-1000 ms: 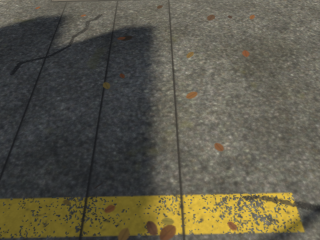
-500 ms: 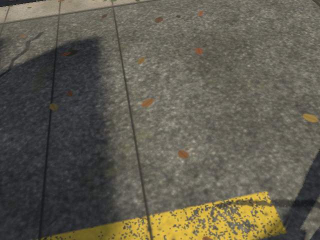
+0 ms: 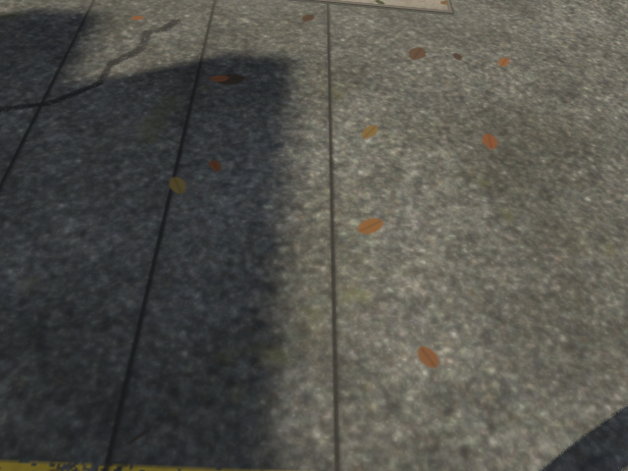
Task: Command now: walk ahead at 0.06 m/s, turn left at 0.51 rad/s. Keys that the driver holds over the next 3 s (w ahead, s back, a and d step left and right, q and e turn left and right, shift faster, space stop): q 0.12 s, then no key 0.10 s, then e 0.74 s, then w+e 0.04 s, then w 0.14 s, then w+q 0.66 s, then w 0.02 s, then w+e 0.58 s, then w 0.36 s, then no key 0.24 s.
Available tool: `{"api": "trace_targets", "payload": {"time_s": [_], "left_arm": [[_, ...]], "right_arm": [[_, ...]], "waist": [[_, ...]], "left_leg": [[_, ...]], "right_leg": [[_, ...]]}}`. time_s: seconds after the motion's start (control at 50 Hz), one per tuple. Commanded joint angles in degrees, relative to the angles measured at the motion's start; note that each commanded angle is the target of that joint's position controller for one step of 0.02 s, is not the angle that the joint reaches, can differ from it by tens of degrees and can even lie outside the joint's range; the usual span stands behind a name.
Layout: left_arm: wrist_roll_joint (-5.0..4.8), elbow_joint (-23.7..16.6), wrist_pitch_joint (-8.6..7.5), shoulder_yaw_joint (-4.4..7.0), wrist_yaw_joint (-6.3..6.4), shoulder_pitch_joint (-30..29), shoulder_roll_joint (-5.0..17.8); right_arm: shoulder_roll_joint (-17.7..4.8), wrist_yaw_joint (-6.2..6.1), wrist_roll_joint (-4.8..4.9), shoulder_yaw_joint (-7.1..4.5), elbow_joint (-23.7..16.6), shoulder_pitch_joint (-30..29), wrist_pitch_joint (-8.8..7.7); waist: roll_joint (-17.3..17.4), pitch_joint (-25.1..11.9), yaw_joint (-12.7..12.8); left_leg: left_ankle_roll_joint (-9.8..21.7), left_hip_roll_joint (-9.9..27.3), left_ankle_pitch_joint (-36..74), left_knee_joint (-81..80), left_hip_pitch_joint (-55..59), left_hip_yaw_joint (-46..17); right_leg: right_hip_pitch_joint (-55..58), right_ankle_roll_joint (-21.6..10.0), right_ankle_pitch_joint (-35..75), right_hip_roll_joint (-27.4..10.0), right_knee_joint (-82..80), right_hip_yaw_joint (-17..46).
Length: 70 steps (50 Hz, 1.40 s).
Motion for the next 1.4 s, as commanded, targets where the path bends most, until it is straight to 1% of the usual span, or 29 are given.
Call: {"api": "trace_targets", "payload": {"time_s": [0.02, 0.06, 0.1, 0.22, 0.32, 0.36, 0.4, 0.42, 0.44, 0.46, 0.52, 0.56, 0.62, 0.66, 0.68, 0.7, 0.74, 0.8, 0.84, 0.88, 0.9, 0.92, 0.94, 0.96, 0.98, 1.04, 1.1, 1.28, 1.4], "left_arm": [[-0.05, -4.18, 0.56, -0.01, 0.11, 0.55, 2.05], [-0.23, -3.91, 1.4, -0.27, -0.02, 1.34, 1.82], [-0.23, -4.66, 1.76, -0.62, -0.15, -0.82, 1.52], [-0.61, -6.23, 2.12, -0.88, -0.45, -6.87, 1.66], [-1.57, -4.52, 1.65, -1.82, -0.99, -6.7, -0.62], [-1.88, -4.0, 1.27, -1.69, -1.08, -5.99, -0.04], [-1.61, -4.14, 0.47, -1.63, -0.77, -5.23, 1.03], [-1.07, -4.27, -0.36, -1.29, -0.35, -3.95, 3.3], [-1.14, -4.74, -0.8, -0.12, -0.14, -5.95, 8.11], [-2.62, -4.22, -0.65, -0.09, -0.42, -5.9, 5.99], [-2.47, -4.37, -0.05, 0.41, -1.0, -4.93, 6.27], [-2.29, -5.14, 0.47, 0.91, -1.23, -5.3, 6.55], [-2.6, -7.0, 0.7, 1.16, -1.67, -6.6, 5.86], [-2.61, -8.1, 0.71, 0.9, -2.12, -7.09, 4.33], [-1.87, -8.28, 0.93, 0.99, -2.29, -6.26, 4.34], [-1.38, -8.44, 1.3, 1.39, -2.4, -6.6, 5.02], [-1.69, -9.44, 1.87, 1.19, -2.69, -8.13, 4.0], [-2.71, -9.77, 2.23, 0.53, -3.25, -7.45, 2.9], [-2.6, -10.43, 2.31, 0.68, -3.15, -7.56, 3.51], [-1.84, -10.56, 1.68, 0.67, -2.3, -5.92, 3.58], [-1.0, -10.59, 0.88, 1.49, -1.73, -3.9, 7.15], [-1.31, -11.83, 0.27, 3.12, -1.78, -1.49, 16.12], [-2.93, -9.64, 0.49, 3.46, -1.96, 5.32, 15.02], [-2.88, -9.08, 0.71, 2.68, -1.7, 3.5, 12.63], [-2.82, -8.95, 1.13, 2.08, -1.44, 0.79, 10.2], [-2.27, -8.7, 1.52, 1.03, -1.17, -1.29, 7.2], [-2.26, -6.51, 0.13, 1.0, -1.52, 2.12, 7.49], [-1.0, -1.4, -3.18, 0.61, -0.76, 8.32, 7.86], [-0.62, 1.75, -4.53, 0.38, 0.15, 11.22, 7.36]], "right_arm": [[-8.5, -1.52, 0.0, -2.51, -3.48, 2.51, 0.11], [-8.27, -1.31, 0.46, -2.62, -3.14, 3.13, -0.16], [-9.13, -1.33, 0.51, -3.12, -2.93, 4.23, -0.15], [-8.9, -1.5, 0.53, -3.34, -2.12, 6.55, 0.57], [-5.78, -0.87, -1.14, -1.51, -0.76, 5.19, -0.2], [-6.39, -0.59, -1.57, -1.25, 0.21, 5.25, -0.21], [-7.4, -1.08, -1.48, -1.35, 1.02, 5.35, -0.2], [-7.29, -1.39, -1.55, -1.4, 0.88, 5.94, -0.54], [-6.24, -1.33, -0.78, -1.35, 0.34, 9.7, -0.99], [-6.7, -1.61, -0.89, -1.43, 1.12, 6.55, -0.66], [-6.92, -1.42, -1.01, -2.04, 0.13, 3.14, 0.28], [-6.36, -1.31, -0.93, -2.13, -0.12, 3.53, 0.41], [-7.54, -1.81, -1.14, -2.67, -0.53, 3.36, 0.18], [-10.61, -2.14, -1.35, -3.59, -0.43, 3.9, 0.49], [-11.27, -2.31, -1.39, -3.7, -0.16, 3.77, 0.67], [-10.21, -2.44, -1.04, -3.3, -0.56, 3.42, 0.58], [-9.62, -2.45, -1.24, -2.93, -0.29, 2.34, 0.59], [-11.37, -1.92, -1.34, -3.36, 0.42, 0.48, 1.18], [-12.21, -1.53, -0.68, -3.51, 0.93, 0.76, 1.39], [-12.91, -1.31, -0.24, -3.72, 1.61, 0.96, 1.36], [-11.76, -1.14, -0.54, -3.6, 1.51, 2.68, 1.24], [-7.27, -0.75, -1.38, -2.34, -2.59, 1.64, 1.62], [-9.33, -1.21, -1.68, -2.53, -3.48, -3.32, 2.69], [-8.99, -1.22, -0.92, -2.43, -3.19, -4.14, 3.17], [-9.35, -1.03, -0.95, -2.5, -2.31, -3.9, 2.89], [-10.23, 0.53, -2.28, -2.8, 0.47, -1.4, 2.32], [-8.78, 1.69, -2.15, -2.48, 1.41, -2.79, 1.67], [-7.89, 2.21, -1.33, -1.97, 2.37, -10.4, -0.11], [-6.85, 2.98, -1.42, -1.33, 1.02, -14.52, -0.94]], "waist": [[13.98, -3.9, 0.16], [10.33, -6.59, 1.36], [8.02, -6.49, 0.72], [8.22, -3.66, -1.75], [8.84, -2.15, -2.23], [8.8, -0.52, -1.94], [6.42, 0.52, -0.62], [4.31, -1.02, -1.07], [-4.04, -2.38, -5.14], [-4.73, -3.52, -2.69], [-6.86, -2.14, -1.61], [-5.75, -1.42, -1.99], [0.43, -1.48, -2.08], [8.72, -1.42, -2.09], [12.04, -1.2, -1.68], [11.38, -1.09, -2.26], [8.09, 1.16, -1.89], [12.18, 0.82, -2.19], [12.74, 0.02, -2.39], [9.66, -1.25, -0.21], [1.77, -3.34, 0.37], [-11.39, -4.2, -0.57], [-5.7, -7.26, 4.37], [-3.36, -2.72, 2.45], [-1.25, -0.18, 1.06], [-3.49, 0.44, -0.21], [-1.93, 1.58, 0.49], [-2.23, 5.38, 3.72], [-1.89, 7.9, 4.38]], "left_leg": [[7.07, 11.59, 31.37, -18.16, 17.39, -19.51], [7.42, 10.29, 37.72, -17.45, 15.89, -16.77], [8.03, 10.07, 36.46, -17.86, 16.67, -16.62], [7.6, 10.41, 20.08, -20.86, 16.0, -19.45], [7.13, 9.15, 14.11, -22.21, 8.79, -15.38], [7.56, 9.48, 10.89, -21.58, 6.76, -15.55], [5.33, 8.65, 12.86, -18.65, 6.13, -15.08], [3.73, 7.21, 13.18, -15.82, 7.18, -14.01], [2.08, 2.25, 10.97, -13.81, 6.66, -8.66], [1.05, -0.43, 5.2, -13.21, 9.96, -4.75], [0.72, -1.32, 0.58, -9.11, 11.57, -2.01], [1.08, -0.71, -1.06, -9.03, 12.09, -1.85], [2.44, 2.96, -0.77, -13.19, 14.75, -5.39], [6.44, 12.01, 8.94, -18.98, 19.21, -13.36], [9.88, 18.09, 19.5, -19.39, 20.61, -16.18], [12.8, 21.11, 27.5, -18.94, 21.02, -16.88], [12.46, 20.14, 31.85, -18.5, 20.78, -12.18], [7.94, 15.09, 31.53, -16.37, 19.1, -3.51], [6.51, 15.07, 29.46, -13.98, 19.37, -1.47], [3.08, 13.65, 21.93, -6.7, 15.8, 2.18], [-0.12, 10.13, 10.66, 4.08, 9.18, 6.13], [-4.06, 0.56, -21.6, 16.72, -6.88, 9.24], [-3.47, -0.18, -24.14, 22.56, -8.97, 0.7], [-3.14, 0.93, -19.96, 25.68, -10.97, -0.68], [-2.81, 2.27, -14.61, 24.29, -10.96, -1.04], [-3.06, 2.77, -4.42, 19.47, -7.7, 0.24], [-3.61, 2.81, 0.43, 14.91, -8.3, 0.61], [-2.33, 3.54, 5.24, 2.82, -10.17, 0.7], [0.2, 2.15, 2.73, -0.9, -10.91, 0.69]], "right_leg": [[-14.66, -0.56, 8.07, -0.64, 3.93, 1.38], [-10.19, -0.22, 10.25, 0.45, 3.45, 1.32], [-11.32, 0.1, 11.73, 1.03, 0.77, 1.35], [-10.02, 1.1, 17.91, 0.3, -10.48, 3.02], [5.87, -0.32, 14.34, 1.27, -23.52, 1.03], [11.62, -1.46, 12.04, 2.53, -29.06, 0.24], [18.14, -2.66, 18.69, 1.16, -40.43, 2.77], [20.69, -3.63, 24.0, -3.24, -41.8, 8.13], [22.06, -6.03, 38.1, -8.84, -39.51, 14.99], [18.38, -7.99, 38.12, -8.84, -39.93, 16.62], [13.72, -8.74, 32.78, -7.69, -41.14, 19.64], [10.87, -8.76, 29.65, -6.53, -40.43, 20.5], [6.22, -7.0, 26.86, -1.9, -35.66, 17.56], [0.48, -4.03, 17.84, 5.22, -26.02, 8.56], [-1.73, -3.53, 7.51, 6.42, -21.02, 3.53], [-3.26, -3.7, -1.6, 5.37, -14.13, 1.65], [-4.51, -3.33, -2.38, 2.8, -11.97, 0.19], [2.88, -2.8, 2.49, 4.12, -18.65, -3.16], [6.45, -2.98, 4.56, 4.98, -24.21, -4.74], [14.62, -3.83, 14.89, 5.89, -36.82, -3.88], [21.99, -5.66, 19.72, -0.69, -43.35, 8.33], [28.67, -13.37, 45.08, -19.34, -44.5, 33.6], [29.06, -19.94, 47.7, -19.92, -43.94, 35.14], [26.9, -19.84, 44.59, -17.34, -43.7, 30.28], [24.19, -17.59, 32.91, -13.21, -45.42, 26.02], [21.47, -13.74, 10.08, -6.55, -51.43, 21.83], [21.87, -13.55, 5.98, -6.5, -54.22, 21.84], [24.04, -13.65, 3.55, -10.3, -58.1, 19.02], [27.51, -13.06, 12.29, -11.99, -56.53, 12.54]]}}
